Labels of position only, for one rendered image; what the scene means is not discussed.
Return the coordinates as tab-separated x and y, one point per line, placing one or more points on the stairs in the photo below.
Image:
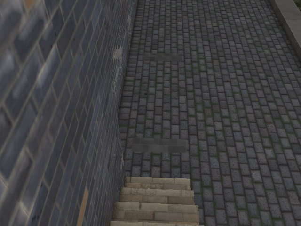
155	201

